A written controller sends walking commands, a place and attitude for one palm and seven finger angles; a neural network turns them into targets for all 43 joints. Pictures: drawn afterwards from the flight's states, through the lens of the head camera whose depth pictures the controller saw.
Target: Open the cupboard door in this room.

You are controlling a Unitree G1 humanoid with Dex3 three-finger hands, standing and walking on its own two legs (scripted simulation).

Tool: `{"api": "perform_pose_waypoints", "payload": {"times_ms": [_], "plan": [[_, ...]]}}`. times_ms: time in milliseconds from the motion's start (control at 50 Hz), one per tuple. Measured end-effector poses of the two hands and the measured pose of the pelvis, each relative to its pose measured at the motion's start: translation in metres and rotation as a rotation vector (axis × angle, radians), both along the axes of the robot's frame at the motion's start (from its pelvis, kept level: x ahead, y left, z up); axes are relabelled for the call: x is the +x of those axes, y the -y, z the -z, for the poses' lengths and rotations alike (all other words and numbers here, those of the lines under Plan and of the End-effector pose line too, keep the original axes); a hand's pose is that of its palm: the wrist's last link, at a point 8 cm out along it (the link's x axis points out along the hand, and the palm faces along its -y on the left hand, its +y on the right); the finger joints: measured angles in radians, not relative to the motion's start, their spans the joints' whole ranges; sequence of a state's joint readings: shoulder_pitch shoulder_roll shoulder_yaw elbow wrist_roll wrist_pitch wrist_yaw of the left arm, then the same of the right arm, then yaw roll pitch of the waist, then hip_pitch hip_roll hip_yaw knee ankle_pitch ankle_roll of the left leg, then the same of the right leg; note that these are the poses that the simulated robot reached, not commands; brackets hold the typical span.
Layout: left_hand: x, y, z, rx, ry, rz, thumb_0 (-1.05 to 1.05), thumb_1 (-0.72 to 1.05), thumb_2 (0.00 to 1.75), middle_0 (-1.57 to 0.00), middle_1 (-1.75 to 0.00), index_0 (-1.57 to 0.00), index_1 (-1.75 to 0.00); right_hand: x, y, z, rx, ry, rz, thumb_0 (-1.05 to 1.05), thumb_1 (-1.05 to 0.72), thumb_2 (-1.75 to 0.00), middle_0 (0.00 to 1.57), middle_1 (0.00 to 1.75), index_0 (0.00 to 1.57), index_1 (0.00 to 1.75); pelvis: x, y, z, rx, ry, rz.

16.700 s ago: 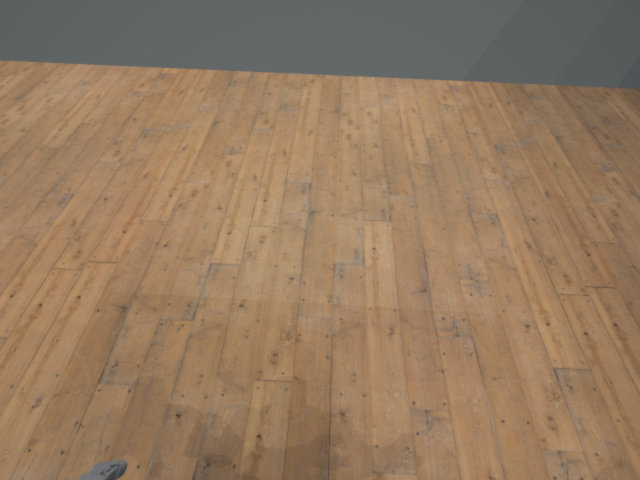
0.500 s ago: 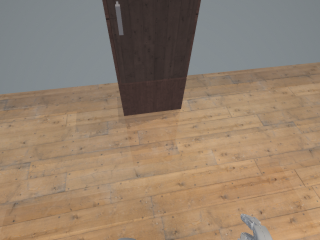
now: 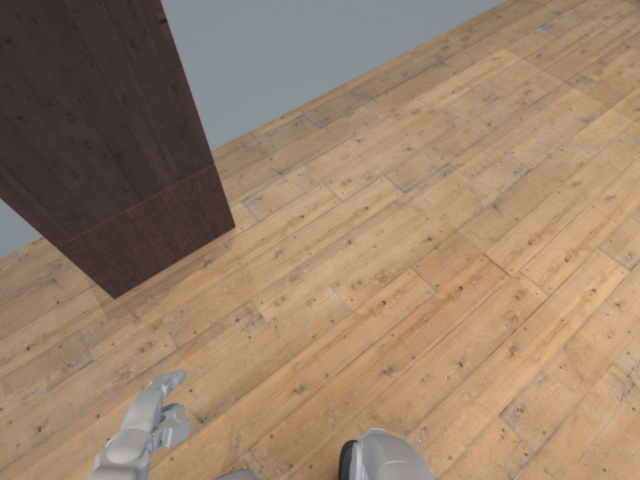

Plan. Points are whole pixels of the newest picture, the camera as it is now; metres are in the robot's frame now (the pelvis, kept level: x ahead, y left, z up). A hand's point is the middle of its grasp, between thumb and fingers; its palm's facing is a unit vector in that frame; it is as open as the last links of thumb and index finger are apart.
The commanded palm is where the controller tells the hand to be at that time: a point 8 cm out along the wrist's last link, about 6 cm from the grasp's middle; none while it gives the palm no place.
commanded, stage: walk to a spot facing it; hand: left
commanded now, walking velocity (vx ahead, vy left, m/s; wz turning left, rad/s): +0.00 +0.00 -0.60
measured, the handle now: out of the picture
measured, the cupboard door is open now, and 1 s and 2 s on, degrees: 0 0 0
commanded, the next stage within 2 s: turn to face it in 1.26 s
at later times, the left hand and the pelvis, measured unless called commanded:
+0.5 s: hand (133, 439) +0.18 +0.27 -0.15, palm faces -0.19 -0.96 -0.22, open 7.4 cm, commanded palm none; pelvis +0.07 +0.07 +0.02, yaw -17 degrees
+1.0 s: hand (255, 354) +0.29 +0.10 -0.12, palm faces -0.56 -0.77 -0.29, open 7.4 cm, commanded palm none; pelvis +0.05 +0.02 +0.01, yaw -36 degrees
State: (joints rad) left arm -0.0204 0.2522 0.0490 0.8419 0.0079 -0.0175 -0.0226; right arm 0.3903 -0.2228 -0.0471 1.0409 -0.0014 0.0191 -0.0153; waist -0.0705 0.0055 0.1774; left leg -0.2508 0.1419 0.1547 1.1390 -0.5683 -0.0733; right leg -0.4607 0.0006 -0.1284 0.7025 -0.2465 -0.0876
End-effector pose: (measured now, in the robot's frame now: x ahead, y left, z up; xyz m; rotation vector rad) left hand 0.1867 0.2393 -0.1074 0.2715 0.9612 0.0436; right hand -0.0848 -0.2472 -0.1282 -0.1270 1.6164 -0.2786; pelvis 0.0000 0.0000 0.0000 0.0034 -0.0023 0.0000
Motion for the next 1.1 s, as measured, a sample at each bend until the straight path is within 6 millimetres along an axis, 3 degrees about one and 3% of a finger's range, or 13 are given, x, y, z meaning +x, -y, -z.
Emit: {"api": "perform_pose_waypoints", "payload": {"times_ms": [120,220,320,400,540,660,760,920,1000,1100], "plan": [[-0.004,0.016,-0.001,-0.002,-0.113,0.023,0.00,0.91,0.90,-0.20,-0.30,-0.20,-0.30,0.105,0.004,-0.002,-0.014,0.244,-0.031,0.01,-0.91,-0.90,0.20,0.30,0.20,0.30,0.021,-0.002,-0.013,0.002,0.012,0.065],[-0.010,0.008,-0.001,-0.014,-0.173,0.026,0.00,0.91,0.90,-0.21,-0.30,-0.20,-0.30,0.181,-0.004,-0.016,-0.025,0.436,-0.061,0.01,-0.91,-0.90,0.19,0.30,0.20,0.30,0.036,-0.013,-0.018,0.006,-0.002,0.119],[-0.012,-0.019,0.005,-0.019,-0.200,0.009,0.00,0.91,0.90,-0.21,-0.30,-0.20,-0.30,0.226,-0.020,-0.031,-0.053,0.531,-0.075,0.00,-0.91,-0.90,0.20,0.30,0.20,0.30,0.051,-0.032,-0.018,-0.002,-0.016,0.171],[-0.009,-0.051,0.018,-0.015,-0.232,-0.004,0.00,0.91,0.90,-0.21,-0.30,-0.20,-0.30,0.239,-0.036,-0.040,-0.098,0.570,-0.069,0.00,-0.91,-0.90,0.20,0.30,0.20,0.30,0.061,-0.052,-0.013,-0.009,-0.022,0.213],[0.004,-0.082,0.010,0.016,-0.305,0.055,0.00,0.91,0.90,-0.20,-0.30,-0.20,-0.30,0.210,-0.057,-0.055,-0.126,0.518,0.011,0.00,-0.91,-0.90,0.20,0.30,0.21,0.30,0.074,-0.070,-0.028,-0.042,-0.013,0.316],[0.026,-0.075,0.005,0.037,-0.334,0.136,0.00,0.91,0.90,-0.20,-0.30,-0.19,-0.30,0.159,-0.065,-0.050,-0.129,0.434,0.147,0.01,-0.91,-0.90,0.20,0.30,0.21,0.30,0.080,-0.072,-0.032,-0.048,-0.018,0.396],[0.059,-0.038,0.004,0.045,-0.314,0.251,0.01,0.91,0.90,-0.20,-0.30,-0.19,-0.30,0.099,-0.068,-0.039,-0.118,0.342,0.287,0.01,-0.91,-0.90,0.20,0.30,0.21,0.30,0.077,-0.063,-0.030,-0.036,-0.015,0.470],[0.120,0.066,-0.004,0.063,-0.122,0.471,0.00,0.91,0.90,-0.20,-0.30,-0.20,-0.30,0.004,-0.056,0.001,-0.073,0.219,0.491,0.01,-0.91,-0.90,0.20,0.30,0.21,0.30,0.063,-0.027,-0.009,0.003,-0.005,0.577],[0.123,0.096,-0.018,0.073,-0.076,0.517,0.00,0.91,0.90,-0.20,-0.30,-0.20,-0.30,-0.011,-0.044,0.004,-0.074,0.198,0.539,0.01,-0.91,-0.90,0.20,0.30,0.20,0.30,0.055,-0.017,-0.014,0.011,0.008,0.620],[0.116,0.115,-0.028,0.081,-0.101,0.563,0.00,0.91,0.90,-0.20,-0.30,-0.20,-0.30,0.000,-0.028,-0.008,-0.091,0.282,0.553,0.01,-0.91,-0.90,0.19,0.30,0.20,0.30,0.053,-0.007,-0.026,0.025,0.007,0.675]]}}
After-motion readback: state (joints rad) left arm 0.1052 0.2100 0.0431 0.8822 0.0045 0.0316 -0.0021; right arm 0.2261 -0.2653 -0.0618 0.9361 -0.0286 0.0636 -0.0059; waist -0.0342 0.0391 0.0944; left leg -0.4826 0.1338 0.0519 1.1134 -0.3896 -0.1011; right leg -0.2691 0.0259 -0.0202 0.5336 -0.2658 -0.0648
